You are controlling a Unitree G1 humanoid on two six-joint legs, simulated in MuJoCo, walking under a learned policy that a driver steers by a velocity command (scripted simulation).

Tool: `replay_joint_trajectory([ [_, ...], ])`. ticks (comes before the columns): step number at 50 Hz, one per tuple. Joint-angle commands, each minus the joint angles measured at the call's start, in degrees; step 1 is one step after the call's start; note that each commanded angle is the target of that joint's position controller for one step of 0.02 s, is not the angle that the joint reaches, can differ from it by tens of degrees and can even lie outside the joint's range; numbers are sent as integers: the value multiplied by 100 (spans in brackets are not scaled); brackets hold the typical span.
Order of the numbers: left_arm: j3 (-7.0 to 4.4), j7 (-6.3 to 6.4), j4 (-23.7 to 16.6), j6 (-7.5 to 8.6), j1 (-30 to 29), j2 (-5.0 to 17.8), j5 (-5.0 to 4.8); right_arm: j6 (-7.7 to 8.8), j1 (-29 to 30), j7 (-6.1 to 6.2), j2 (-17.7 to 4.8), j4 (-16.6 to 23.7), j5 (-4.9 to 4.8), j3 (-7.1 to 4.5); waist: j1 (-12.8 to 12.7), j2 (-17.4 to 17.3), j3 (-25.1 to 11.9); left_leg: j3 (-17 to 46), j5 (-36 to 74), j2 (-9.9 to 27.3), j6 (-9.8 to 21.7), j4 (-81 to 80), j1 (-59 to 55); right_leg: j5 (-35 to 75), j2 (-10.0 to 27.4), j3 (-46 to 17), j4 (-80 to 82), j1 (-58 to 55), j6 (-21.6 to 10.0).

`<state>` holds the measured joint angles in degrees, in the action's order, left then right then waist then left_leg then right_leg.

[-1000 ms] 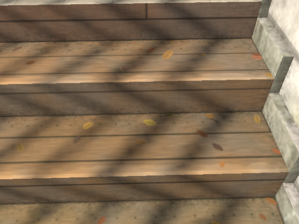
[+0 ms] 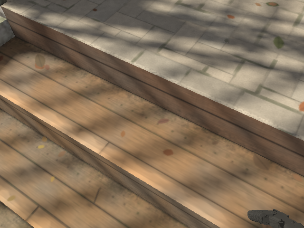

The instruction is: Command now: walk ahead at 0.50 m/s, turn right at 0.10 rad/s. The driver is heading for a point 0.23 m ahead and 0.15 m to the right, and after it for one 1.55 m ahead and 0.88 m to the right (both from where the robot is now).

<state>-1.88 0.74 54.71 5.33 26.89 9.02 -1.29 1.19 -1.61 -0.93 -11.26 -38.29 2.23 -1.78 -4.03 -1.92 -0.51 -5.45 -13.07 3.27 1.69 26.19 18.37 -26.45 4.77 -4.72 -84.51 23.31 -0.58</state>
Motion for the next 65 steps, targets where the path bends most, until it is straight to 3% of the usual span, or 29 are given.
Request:
replay_joint_trajectory([
  [1,87,-133,-1413,148,-2017,-220,-242,-223,-2501,38,-200,-1059,-99,-131,1209,-728,-1568,1520,4242,1888,1150,-49,-4929,-971,-467,65,-4959,5740,-272],
  [4,662,-282,-2337,-213,-2387,-1242,-108,-145,-1639,-14,252,-1366,-105,114,186,-408,-64,794,949,1750,471,-1049,-1843,-237,-237,51,-5703,6133,-568],
  [6,816,-251,-2856,-258,-2218,-871,-95,-16,-279,18,-293,-1165,110,164,-602,-909,538,-271,987,1341,316,-2252,893,484,-49,129,-3434,4421,-483],
  [7,657,-113,-2845,-253,-2212,-381,-60,36,54,43,-158,-1178,248,289,-719,-585,515,-861,1842,887,307,-2501,1621,1128,-361,439,-2912,3599,-378],
  [9,445,-63,-2247,-291,-1012,288,97,366,194,168,-844,-1064,-46,206,-1232,-630,-346,-1394,6594,697,538,-2438,2310,1801,-864,1489,-1481,126,-319],
  [12,154,68,-1637,-356,-66,923,340,208,59,357,-2315,-882,-301,-182,-1520,-1043,-1588,-760,13099,1324,694,-208,-1668,310,-887,1347,556,104,-441],
  [14,-19,-177,-1546,-421,-150,1339,251,55,-85,344,-1828,-590,-183,-144,-1196,-749,-1198,-202,10400,1095,802,2377,-2299,1094,-969,218,4600,-365,-825],
  [15,-174,-255,-1340,-398,-500,2071,436,220,-318,234,-760,-139,186,42,-178,2788,-698,146,746,-602,166,5280,101,5885,-283,-2018,5092,-1406,-1494],
  [17,251,-224,-1098,-471,-276,556,412,608,-269,-334,-261,204,-147,82,15,1165,-664,1427,-403,-1140,196,9844,2846,2188,525,-4381,6320,-1175,-1958],
  [19,307,-351,-462,-354,-55,189,55,726,171,-387,599,727,-127,453,492,277,810,1083,-919,-905,437,10620,4986,1104,248,-3048,6037,-843,-1498],
  [21,415,-407,-379,-300,-307,-277,140,798,-101,-341,824,793,-126,673,831,26,816,708,-589,-556,475,10676,5380,1532,-99,-1994,6077,-472,-1169],
  [24,351,-269,-592,-338,-1145,72,145,702,502,-277,521,1338,20,802,1033,41,685,114,304,-141,284,8183,4317,1511,-443,-1223,6981,1307,-974],
  [27,199,-26,-272,-378,249,556,222,713,1207,-137,813,1757,-12,953,355,471,-19,20,31,78,27,8922,5946,1729,58,-1972,6982,-861,-1313],
  [30,56,224,-164,-558,1066,598,-145,800,2879,-130,956,2639,68,1164,-44,468,-275,-627,-977,89,-39,4854,3388,2938,114,-1762,8347,-166,-1326],
  [33,-179,173,-368,-167,136,1639,179,711,-114,110,-545,1862,-180,195,1663,2269,-2463,152,-1436,-555,357,3868,-144,10879,261,-1373,5937,-1789,-1083],
  [34,-279,176,-661,-41,-766,1761,218,685,-1765,82,-1304,1335,-197,-105,2362,1729,-3084,1806,-2013,115,837,3117,-1485,10684,224,-1559,4143,-1319,-1010],
  [35,-181,-30,-1024,98,-758,933,175,620,-2505,102,-1789,751,85,-232,1877,-1589,-3875,4931,-2577,1431,1549,733,-3273,6464,-760,-1241,1806,683,-903],
  [36,-74,-295,-925,188,-461,417,397,497,-2092,293,-1469,746,132,-191,1661,-2719,-3858,7795,-2734,2321,2089,-982,-3184,2112,-1488,-1642,-1354,1878,-639],
  [37,-112,-477,-1267,167,-886,345,357,331,-1642,409,-923,505,-188,-57,1325,-1864,-2481,7202,-3159,2401,1809,-1074,-2008,1771,-1193,-1410,-3125,2769,-582],
  [40,222,-535,-1975,-184,-1525,-129,162,230,-1012,284,756,-653,0,348,117,212,-50,3097,-1724,1688,791,-248,566,1632,-645,-688,-4586,3660,-814],
  [44,512,-460,-1917,-324,-1136,-540,-121,294,-933,-40,618,-1252,41,286,-384,411,529,307,-310,1146,314,-531,1346,2365,-353,-608,-3485,4033,-783],
  [49,618,-147,-2287,-473,-2356,-581,50,285,-1999,14,-100,-1572,58,290,258,71,475,135,405,1395,585,-824,-83,2498,-431,-22,-4279,5652,-431],
  [55,674,-310,-3121,-467,-3691,-362,-78,164,-2941,412,-446,-1503,-18,144,737,-318,399,38,-123,1683,437,-1527,-1897,1920,392,270,-2504,6518,-66],
  [57,829,-482,-3426,-449,-4455,-450,-116,26,-3005,544,-763,-1561,-283,-24,885,-411,530,-492,706,1698,595,-2739,-1454,446,676,986,-248,4719,-309],
  [60,400,-542,-2991,-319,-3105,135,-13,140,-2959,382,-1401,-1685,-285,-62,-18,-1210,-535,-1035,9281,1657,732,-797,-1840,-358,-722,2128,968,1366,-1048],
  [61,97,-544,-2712,-339,-1901,775,-37,163,-2646,353,-1676,-1409,-242,-126,-611,-1515,-1349,-889,10055,1457,623,572,-2110,-18,-1078,1442,2019,188,-1359],
  [62,-168,-478,-2471,-423,-1018,1447,26,289,-2526,273,-1319,-1013,-239,-91,-724,-579,-2033,-647,8544,967,214,2504,-59,10,-288,-1011,2928,-1921,-1894],
  [63,-365,-345,-2228,-550,-597,2109,2,511,-2398,64,-688,-821,-145,51,-382,1499,-2775,237,833,-386,-155,4642,1201,-1460,705,-4574,5846,-2927,-2464],
  [65,-161,-330,-1793,-446,-496,1301,164,625,-1808,-119,-481,-692,-344,-134,-84,686,-2196,1542,457,-457,71,7637,2113,-1531,973,-4805,6781,-2082,-1515],
])
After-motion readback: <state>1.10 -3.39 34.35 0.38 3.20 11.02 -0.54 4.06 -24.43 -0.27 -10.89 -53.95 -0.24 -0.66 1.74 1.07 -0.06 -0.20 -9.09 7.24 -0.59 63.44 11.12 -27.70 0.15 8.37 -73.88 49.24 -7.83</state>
